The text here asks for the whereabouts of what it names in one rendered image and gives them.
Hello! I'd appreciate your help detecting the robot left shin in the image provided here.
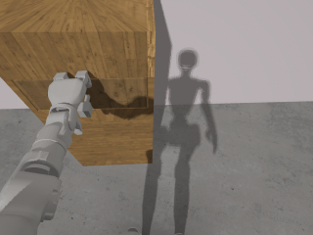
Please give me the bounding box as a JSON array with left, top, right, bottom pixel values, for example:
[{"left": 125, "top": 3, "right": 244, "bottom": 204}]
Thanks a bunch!
[{"left": 127, "top": 227, "right": 140, "bottom": 234}]

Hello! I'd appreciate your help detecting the cabinet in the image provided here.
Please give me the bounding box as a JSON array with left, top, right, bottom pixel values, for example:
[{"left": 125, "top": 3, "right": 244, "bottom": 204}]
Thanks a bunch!
[{"left": 0, "top": 0, "right": 156, "bottom": 166}]

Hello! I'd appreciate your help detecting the robot left hand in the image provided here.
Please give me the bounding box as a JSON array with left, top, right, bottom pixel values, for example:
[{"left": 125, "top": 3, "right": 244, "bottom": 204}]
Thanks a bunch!
[{"left": 48, "top": 70, "right": 92, "bottom": 135}]

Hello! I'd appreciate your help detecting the handle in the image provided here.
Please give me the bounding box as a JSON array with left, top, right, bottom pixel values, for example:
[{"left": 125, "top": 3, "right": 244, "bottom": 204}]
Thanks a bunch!
[{"left": 77, "top": 94, "right": 93, "bottom": 118}]

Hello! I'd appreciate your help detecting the robot left upper arm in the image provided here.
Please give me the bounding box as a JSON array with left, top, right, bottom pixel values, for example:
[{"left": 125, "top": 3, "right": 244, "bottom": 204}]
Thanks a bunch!
[{"left": 0, "top": 170, "right": 62, "bottom": 235}]

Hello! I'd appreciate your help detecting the robot left forearm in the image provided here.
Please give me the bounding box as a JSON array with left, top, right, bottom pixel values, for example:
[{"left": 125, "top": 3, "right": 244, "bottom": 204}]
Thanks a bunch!
[{"left": 0, "top": 103, "right": 78, "bottom": 210}]

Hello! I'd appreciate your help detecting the drawer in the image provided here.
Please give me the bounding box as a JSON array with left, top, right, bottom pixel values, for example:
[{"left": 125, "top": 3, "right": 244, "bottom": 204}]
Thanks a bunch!
[{"left": 13, "top": 77, "right": 147, "bottom": 111}]

